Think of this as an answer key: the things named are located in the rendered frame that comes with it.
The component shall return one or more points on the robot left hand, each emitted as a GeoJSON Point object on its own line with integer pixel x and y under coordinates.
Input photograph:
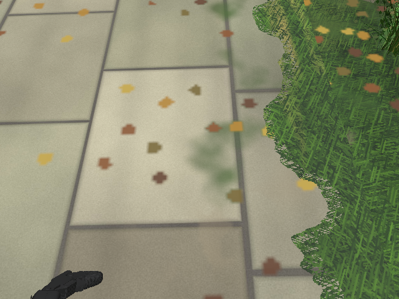
{"type": "Point", "coordinates": [67, 283]}

